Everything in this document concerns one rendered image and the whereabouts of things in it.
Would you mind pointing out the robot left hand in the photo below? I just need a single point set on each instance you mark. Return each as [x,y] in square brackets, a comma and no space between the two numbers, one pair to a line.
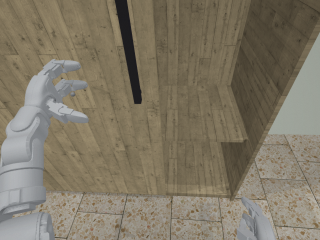
[41,91]

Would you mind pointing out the robot right hand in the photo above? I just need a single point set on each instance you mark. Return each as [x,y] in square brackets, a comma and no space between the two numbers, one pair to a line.
[260,227]

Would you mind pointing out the left robot forearm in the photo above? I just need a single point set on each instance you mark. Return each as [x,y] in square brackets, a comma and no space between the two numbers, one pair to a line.
[22,162]

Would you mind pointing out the handle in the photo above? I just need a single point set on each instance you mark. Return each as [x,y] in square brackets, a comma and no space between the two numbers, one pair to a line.
[128,44]

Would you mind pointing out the robot left upper arm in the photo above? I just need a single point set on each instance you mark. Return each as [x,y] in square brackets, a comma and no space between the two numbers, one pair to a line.
[34,226]

